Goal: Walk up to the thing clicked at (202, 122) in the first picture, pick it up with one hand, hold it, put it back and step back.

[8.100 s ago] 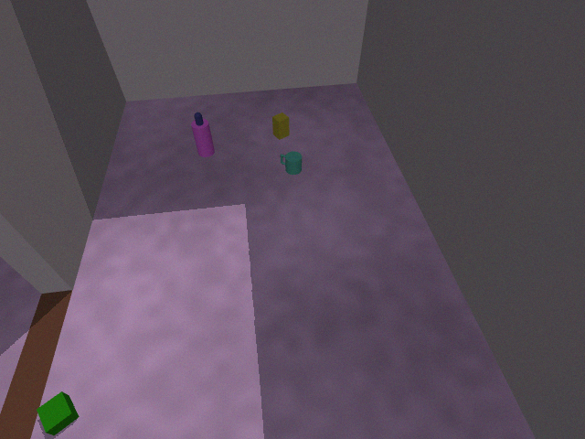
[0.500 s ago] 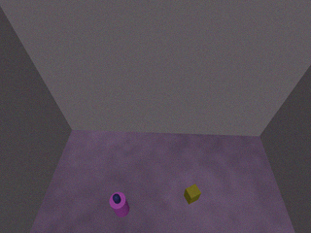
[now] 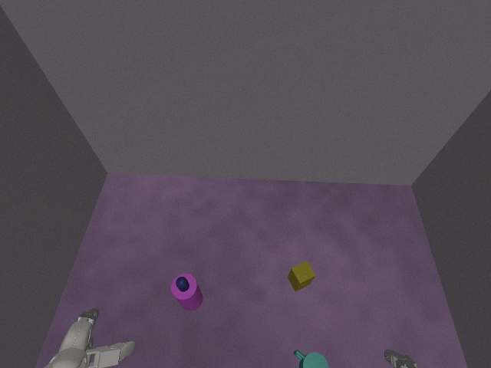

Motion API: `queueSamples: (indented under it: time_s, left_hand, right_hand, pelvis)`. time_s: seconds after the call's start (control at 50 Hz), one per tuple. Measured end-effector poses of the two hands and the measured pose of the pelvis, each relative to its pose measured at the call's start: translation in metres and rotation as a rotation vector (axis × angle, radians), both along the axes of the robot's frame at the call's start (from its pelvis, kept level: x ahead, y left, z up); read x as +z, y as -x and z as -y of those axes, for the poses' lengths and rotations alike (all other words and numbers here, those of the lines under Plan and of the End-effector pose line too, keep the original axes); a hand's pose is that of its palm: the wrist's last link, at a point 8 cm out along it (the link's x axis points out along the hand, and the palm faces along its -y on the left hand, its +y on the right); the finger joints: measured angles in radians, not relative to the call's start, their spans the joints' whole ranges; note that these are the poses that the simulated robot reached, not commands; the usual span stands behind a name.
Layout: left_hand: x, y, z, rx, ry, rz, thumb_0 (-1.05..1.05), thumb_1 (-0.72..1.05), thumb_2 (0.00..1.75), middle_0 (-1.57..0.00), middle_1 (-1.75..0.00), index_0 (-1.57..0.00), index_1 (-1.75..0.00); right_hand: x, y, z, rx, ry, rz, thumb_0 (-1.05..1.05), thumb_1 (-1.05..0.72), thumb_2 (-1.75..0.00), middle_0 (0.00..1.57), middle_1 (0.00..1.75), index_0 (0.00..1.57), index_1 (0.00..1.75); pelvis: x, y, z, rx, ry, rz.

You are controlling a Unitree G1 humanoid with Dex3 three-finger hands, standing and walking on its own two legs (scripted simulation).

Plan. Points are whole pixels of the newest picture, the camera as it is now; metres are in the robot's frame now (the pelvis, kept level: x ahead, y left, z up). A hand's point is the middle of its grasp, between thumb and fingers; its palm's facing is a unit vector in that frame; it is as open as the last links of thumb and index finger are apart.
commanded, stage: go down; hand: left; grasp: from the side
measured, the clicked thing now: (186, 290) +0.40 +0.23 -0.64
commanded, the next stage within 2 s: none
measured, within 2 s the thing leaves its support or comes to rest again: neither
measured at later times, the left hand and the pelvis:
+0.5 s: hand (102, 360) +0.15 +0.28 -0.17, palm faces +0.04 -0.94 -0.33, open 17.2 cm; pelvis +0.00 +0.03 -0.05, yaw +0 degrees
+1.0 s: hand (98, 339) +0.19 +0.32 -0.24, palm faces +0.13 -0.96 -0.25, open 17.4 cm; pelvis -0.03 +0.02 -0.13, yaw +0 degrees
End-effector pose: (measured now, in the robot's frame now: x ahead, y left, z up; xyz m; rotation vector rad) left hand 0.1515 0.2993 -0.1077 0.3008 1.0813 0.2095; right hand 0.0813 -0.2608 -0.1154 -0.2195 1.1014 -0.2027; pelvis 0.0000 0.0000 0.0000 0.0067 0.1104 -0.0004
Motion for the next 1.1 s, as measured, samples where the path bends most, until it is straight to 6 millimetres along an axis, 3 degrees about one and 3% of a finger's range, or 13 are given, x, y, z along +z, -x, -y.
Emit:
queueSamples:
  time_s: [0.16, 0.38, 0.58, 0.8, 0.92, 1.1]
  left_hand:
    - [-0.007, 0.004, -0.015, 0.011, -0.011, -0.018, 0.0, 0.02, 0.16, -0.09, -0.06, -0.08, -0.05]
    - [-0.026, 0.011, -0.019, 0.003, 0.017, 0.036, 0.0, -0.4, 0.04, -0.1, -0.07, -0.09, -0.07]
    - [-0.032, 0.018, -0.027, 0.011, 0.009, 0.046, 0.0, -0.54, 0.02, -0.11, -0.07, -0.09, -0.08]
    - [-0.044, 0.022, -0.033, 0.027, 0.007, 0.073, 0.0, -0.55, 0.05, -0.1, -0.07, -0.08, -0.08]
    - [-0.074, 0.004, -0.055, 0.062, 0.034, 0.166, -0.01, -0.54, 0.05, -0.09, -0.07, -0.07, -0.07]
    - [-0.124, -0.047, -0.084, -0.045, 0.098, 0.417, -0.01, -0.54, 0.02, -0.09, -0.06, -0.08, -0.06]
  right_hand:
    - [-0.004, -0.013, -0.014, -0.003, -0.002, 0.081, 0.0, -0.92, -0.9, 0.21, 0.3, 0.2, 0.3]
    - [-0.01, -0.05, -0.025, 0.046, 0.045, 0.22, 0.01, -0.87, -0.88, 0.21, 0.3, 0.2, 0.3]
    - [-0.014, -0.075, -0.041, 0.087, 0.057, 0.324, 0.01, -0.85, -0.88, 0.21, 0.3, 0.2, 0.3]
    - [-0.03, -0.074, -0.049, 0.108, 0.063, 0.354, 0.01, -0.85, -0.88, 0.21, 0.3, 0.2, 0.3]
    - [-0.057, -0.066, -0.042, 0.148, 0.082, 0.337, 0.0, -0.88, -0.89, 0.21, 0.3, 0.2, 0.3]
    - [-0.133, -0.043, -0.021, 0.175, 0.123, 0.229, 0.0, -0.91, -0.9, 0.21, 0.3, 0.2, 0.3]
  pelvis:
    - [-0.013, -0.003, -0.01, -0.002, 0.008, -0.042]
    - [-0.04, -0.003, -0.023, 0.006, 0.026, -0.103]
    - [-0.058, -0.002, -0.028, 0.016, 0.044, -0.147]
    - [-0.077, 0.005, -0.028, 0.023, 0.056, -0.187]
    - [-0.104, 0.018, -0.025, 0.022, 0.055, -0.248]
    - [-0.17, 0.038, -0.024, 0.014, 0.053, -0.372]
